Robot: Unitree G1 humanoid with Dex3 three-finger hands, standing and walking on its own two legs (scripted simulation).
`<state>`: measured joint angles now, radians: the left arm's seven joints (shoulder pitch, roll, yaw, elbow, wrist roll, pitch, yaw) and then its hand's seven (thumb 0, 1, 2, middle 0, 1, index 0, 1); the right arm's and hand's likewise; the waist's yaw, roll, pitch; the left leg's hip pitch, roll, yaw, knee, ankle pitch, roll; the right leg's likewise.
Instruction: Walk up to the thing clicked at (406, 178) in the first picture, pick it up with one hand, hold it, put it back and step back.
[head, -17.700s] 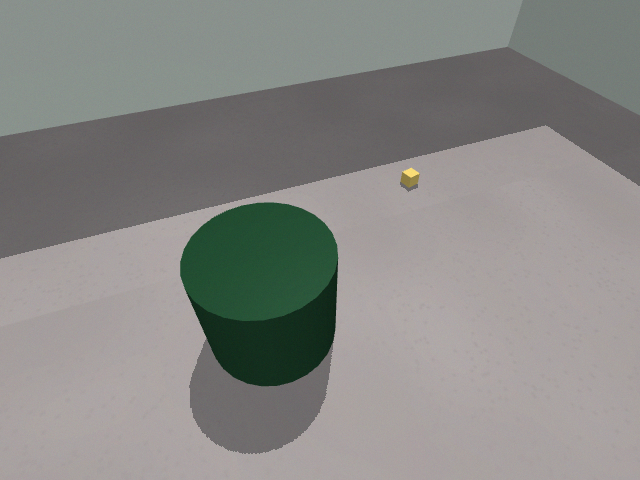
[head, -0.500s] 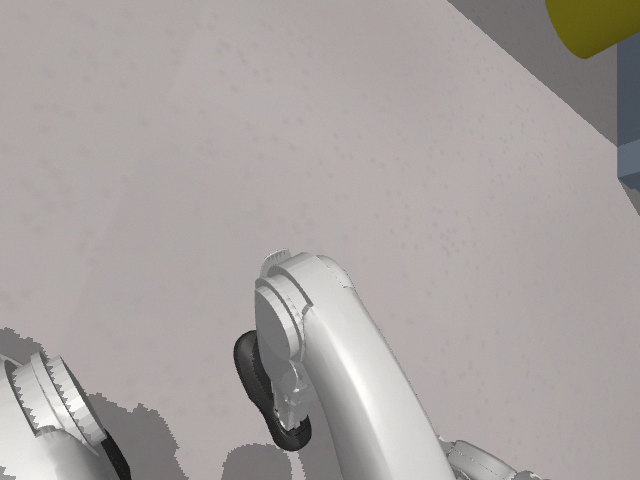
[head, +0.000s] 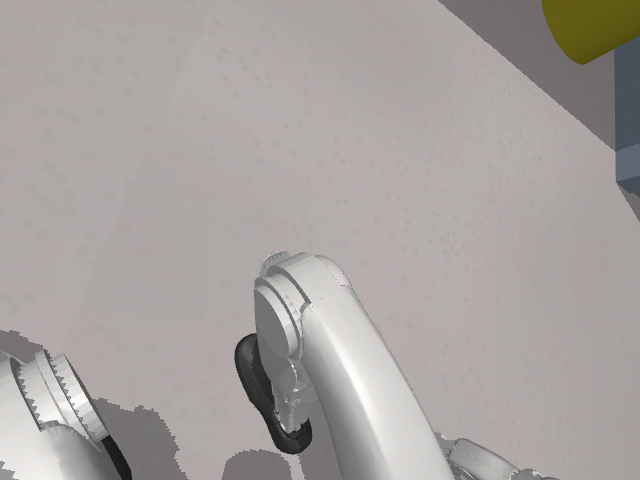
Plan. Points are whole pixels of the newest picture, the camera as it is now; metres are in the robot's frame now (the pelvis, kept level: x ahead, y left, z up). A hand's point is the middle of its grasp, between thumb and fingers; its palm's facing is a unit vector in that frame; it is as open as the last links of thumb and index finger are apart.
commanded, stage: settle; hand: left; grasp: from above
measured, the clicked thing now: out of the picture +0.40 +0.34 -0.28
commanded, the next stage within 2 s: lift in 0.94 s
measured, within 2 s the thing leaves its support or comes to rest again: leaves its support in 0.42 s
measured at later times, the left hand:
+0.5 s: hand out of the picture +0.40 +0.34 -0.24, palm faces +0.10 -0.49 -0.87, open 9.6 cm
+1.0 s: hand out of the picture +0.41 +0.35 -0.15, palm faces +0.04 -0.46 -0.89, open 8.7 cm
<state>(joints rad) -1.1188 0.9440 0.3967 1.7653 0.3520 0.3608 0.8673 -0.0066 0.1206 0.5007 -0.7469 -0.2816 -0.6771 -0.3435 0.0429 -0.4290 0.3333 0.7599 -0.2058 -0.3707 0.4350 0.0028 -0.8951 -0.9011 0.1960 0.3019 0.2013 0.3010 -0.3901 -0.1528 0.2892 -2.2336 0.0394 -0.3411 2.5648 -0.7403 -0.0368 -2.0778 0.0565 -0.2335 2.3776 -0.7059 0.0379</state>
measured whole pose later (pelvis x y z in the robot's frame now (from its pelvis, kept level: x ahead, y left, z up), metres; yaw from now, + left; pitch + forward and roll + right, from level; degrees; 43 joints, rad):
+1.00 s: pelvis +0.00 -0.01 +0.02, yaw +3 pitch +29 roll -10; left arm -1.19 0.77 0.39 1.59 0.48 0.57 0.74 0.04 0.30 0.36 -0.89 -0.33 -0.74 -0.30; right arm 0.12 -0.36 0.15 0.88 -0.14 -0.29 0.44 0.00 -0.90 -0.90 0.20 0.30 0.20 0.30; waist -0.29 -0.03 0.10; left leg -2.27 0.06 -0.23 2.42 -0.67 -0.03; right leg -2.16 0.04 -0.16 2.30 -0.66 0.01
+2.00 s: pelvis +0.02 -0.03 +0.25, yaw +12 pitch +27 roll -2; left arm -0.73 0.31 0.12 1.12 0.45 0.80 0.54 0.01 0.24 0.40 -0.97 -0.28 -0.79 -0.28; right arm 0.14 -0.30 0.00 0.89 0.02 -0.20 0.10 0.01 -0.90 -0.90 0.20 0.30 0.20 0.30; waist -0.11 0.03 -0.25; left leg -1.53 0.08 -0.06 1.64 -0.58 -0.05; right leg -1.50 0.02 -0.05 1.63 -0.60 -0.02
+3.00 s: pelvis +0.09 +0.00 +0.42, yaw +14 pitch +12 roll -1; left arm -0.70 0.18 0.04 1.16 0.42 0.92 0.56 -0.01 0.29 0.37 -0.91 -0.39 -0.72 -0.34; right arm 0.20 -0.28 -0.02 0.90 0.01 -0.15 0.12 0.01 -0.90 -0.90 0.20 0.30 0.20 0.30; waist -0.05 0.04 -0.13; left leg -0.65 0.05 0.00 0.83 -0.39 -0.03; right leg -0.61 -0.01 -0.02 0.82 -0.42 0.00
